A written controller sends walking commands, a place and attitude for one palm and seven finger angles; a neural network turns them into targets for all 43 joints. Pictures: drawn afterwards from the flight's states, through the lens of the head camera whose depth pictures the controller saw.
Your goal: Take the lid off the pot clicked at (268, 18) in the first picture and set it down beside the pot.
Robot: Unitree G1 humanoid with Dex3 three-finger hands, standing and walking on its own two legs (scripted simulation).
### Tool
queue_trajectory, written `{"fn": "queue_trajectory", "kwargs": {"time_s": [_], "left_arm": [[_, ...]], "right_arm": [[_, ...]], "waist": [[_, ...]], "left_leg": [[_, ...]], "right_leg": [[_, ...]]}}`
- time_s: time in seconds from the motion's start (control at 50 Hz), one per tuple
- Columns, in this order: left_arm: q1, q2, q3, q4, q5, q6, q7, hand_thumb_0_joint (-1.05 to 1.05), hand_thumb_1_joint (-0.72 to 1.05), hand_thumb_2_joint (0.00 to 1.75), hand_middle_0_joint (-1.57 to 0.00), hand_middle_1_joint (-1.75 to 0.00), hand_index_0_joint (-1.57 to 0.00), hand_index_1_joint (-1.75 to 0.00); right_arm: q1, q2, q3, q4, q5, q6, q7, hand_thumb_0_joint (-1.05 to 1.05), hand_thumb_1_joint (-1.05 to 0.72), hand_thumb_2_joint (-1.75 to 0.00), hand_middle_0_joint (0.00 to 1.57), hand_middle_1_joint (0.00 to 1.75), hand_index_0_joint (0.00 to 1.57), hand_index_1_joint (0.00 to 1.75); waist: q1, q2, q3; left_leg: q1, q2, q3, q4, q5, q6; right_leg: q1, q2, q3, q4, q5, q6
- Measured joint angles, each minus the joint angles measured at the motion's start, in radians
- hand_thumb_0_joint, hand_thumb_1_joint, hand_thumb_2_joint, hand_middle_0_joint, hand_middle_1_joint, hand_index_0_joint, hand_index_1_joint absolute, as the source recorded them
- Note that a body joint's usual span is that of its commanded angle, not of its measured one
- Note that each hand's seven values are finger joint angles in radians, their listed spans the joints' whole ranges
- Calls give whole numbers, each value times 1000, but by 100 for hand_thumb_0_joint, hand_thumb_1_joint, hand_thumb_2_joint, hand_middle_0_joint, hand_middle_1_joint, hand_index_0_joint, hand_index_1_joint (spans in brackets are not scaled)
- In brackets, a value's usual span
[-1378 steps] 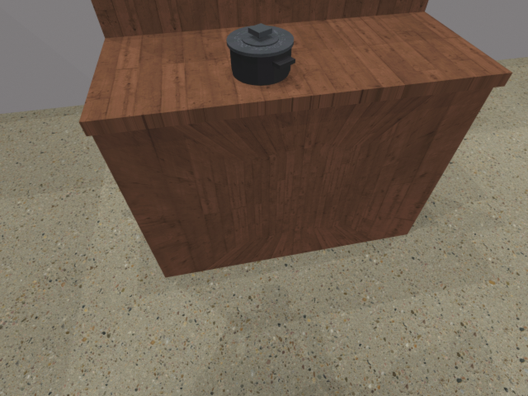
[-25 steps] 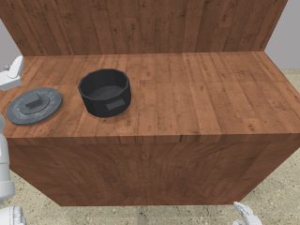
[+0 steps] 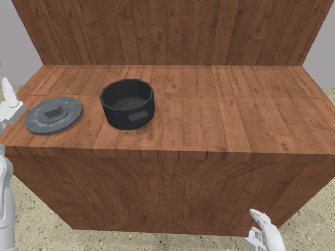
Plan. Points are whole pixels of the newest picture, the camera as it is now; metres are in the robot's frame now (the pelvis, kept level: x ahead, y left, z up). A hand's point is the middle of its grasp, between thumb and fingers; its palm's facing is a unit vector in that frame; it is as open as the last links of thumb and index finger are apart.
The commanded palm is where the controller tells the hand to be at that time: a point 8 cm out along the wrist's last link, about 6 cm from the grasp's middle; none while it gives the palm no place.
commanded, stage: draw the hand back to the body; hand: left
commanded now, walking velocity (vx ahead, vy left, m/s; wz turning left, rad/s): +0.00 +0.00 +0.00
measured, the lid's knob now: (51, 108) +0.46 +0.43 +0.07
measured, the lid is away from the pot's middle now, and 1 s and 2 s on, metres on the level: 0.24 0.24 0.24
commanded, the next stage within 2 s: step back with the hand held close in 0.68 s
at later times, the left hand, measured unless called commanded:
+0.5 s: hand (0, 148) +0.18 +0.26 +0.26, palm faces +0.48 -0.82 -0.31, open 7.4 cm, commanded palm +0.11 +0.30 +0.26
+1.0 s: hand out of the picture +0.16 +0.27 +0.26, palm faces +0.45 -0.79 -0.41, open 7.4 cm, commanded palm +0.10 +0.32 +0.26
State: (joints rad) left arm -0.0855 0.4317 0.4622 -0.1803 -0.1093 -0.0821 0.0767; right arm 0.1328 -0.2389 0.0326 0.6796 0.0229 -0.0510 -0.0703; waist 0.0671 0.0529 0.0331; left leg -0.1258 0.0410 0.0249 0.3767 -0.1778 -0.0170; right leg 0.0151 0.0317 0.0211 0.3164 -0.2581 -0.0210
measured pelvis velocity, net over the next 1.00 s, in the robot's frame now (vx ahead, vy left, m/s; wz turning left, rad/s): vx -0.03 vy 0.04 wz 0.00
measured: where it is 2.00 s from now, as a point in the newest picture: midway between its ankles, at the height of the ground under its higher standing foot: outside the picture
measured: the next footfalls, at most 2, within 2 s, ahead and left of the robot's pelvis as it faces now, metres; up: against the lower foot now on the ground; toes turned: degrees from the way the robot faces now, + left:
right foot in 1.72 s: -0.08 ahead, -0.08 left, +0.00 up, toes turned +0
left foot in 1.90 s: -0.08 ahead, +0.19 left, +0.00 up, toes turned -1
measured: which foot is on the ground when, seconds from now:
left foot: down 0.00-1.00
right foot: down 0.00-1.00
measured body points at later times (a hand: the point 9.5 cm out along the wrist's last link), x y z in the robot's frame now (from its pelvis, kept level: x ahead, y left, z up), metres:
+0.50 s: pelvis -0.02 +0.02 +0.00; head -0.04 +0.01 +0.45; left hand +0.15 +0.30 +0.27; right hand +0.19 -0.19 -0.08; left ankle +0.02 +0.13 -0.75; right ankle -0.05 -0.11 -0.75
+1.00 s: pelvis -0.03 +0.04 +0.00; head -0.04 +0.04 +0.44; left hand +0.13 +0.31 +0.28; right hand +0.16 -0.19 -0.08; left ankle +0.02 +0.13 -0.75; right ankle -0.05 -0.11 -0.75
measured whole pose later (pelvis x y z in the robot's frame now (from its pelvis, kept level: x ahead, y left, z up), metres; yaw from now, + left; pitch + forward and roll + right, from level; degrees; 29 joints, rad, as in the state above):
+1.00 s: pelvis -0.03 +0.04 +0.00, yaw +0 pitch -3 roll -2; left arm 0.35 0.44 0.48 -0.67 -0.08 -0.21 0.08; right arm 0.15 -0.24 0.00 0.59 0.02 -0.03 -0.05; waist 0.03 0.05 0.03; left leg -0.26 0.02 0.03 0.48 -0.18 0.04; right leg -0.09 0.01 0.03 0.36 -0.23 0.04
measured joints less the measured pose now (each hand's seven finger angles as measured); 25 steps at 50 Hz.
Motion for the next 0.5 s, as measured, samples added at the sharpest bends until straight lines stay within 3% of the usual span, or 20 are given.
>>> {"fn": "queue_trajectory", "kwargs": {"time_s": [0.5], "left_arm": [[351,-50,-38,-373,-8,-50,-21,1,89,90,-21,-30,-21,-30]], "right_arm": [[8,28,-4,7,-27,-37,14,1,-90,-90,20,30,21,30]], "waist": [[10,0,5]], "left_leg": [[19,-19,4,4,15,24]], "right_leg": [[31,-20,1,-19,26,25]]}}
